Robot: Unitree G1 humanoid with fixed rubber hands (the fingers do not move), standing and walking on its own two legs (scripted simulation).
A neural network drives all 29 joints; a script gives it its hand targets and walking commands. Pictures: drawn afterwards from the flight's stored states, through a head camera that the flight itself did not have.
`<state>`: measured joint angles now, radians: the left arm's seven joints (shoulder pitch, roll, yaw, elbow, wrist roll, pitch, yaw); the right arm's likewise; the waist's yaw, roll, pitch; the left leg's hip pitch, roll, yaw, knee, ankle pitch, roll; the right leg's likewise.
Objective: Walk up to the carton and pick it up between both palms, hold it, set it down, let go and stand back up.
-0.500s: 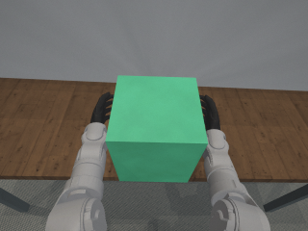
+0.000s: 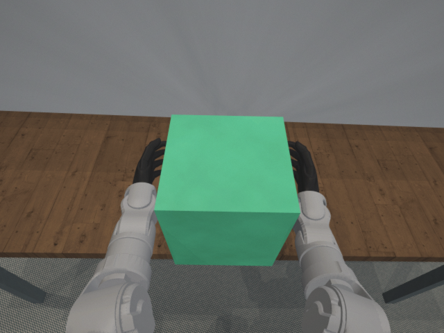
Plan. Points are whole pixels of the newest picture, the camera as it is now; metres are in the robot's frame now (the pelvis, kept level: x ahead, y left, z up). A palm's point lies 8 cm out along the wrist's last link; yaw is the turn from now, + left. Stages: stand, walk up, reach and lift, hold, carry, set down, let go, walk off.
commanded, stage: set down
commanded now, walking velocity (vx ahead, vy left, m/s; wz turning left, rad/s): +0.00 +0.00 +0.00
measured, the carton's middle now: (225, 195) +0.38 +0.00 +0.00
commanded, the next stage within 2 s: none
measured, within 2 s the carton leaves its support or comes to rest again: neither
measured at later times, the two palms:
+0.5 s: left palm (150, 179) +0.39 +0.15 +0.04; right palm (308, 188) +0.38 -0.16 +0.05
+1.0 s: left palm (151, 179) +0.39 +0.14 +0.04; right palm (309, 189) +0.38 -0.16 +0.04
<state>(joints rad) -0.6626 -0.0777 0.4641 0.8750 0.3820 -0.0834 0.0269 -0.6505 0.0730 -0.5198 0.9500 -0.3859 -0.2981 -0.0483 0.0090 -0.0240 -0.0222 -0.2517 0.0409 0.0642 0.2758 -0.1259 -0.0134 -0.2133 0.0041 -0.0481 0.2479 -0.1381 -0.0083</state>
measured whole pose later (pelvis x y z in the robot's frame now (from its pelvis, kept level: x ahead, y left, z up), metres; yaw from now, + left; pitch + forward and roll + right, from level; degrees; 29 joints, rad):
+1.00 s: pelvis +0.00 +0.00 +0.00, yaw -1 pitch +6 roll +0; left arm -0.68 -0.11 0.55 0.85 0.46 -0.16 0.01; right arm -0.65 0.08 -0.57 0.92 -0.43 -0.31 -0.02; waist 0.01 -0.04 0.01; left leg -0.26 0.05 0.09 0.29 -0.13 -0.01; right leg -0.24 0.01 -0.02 0.27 -0.14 -0.01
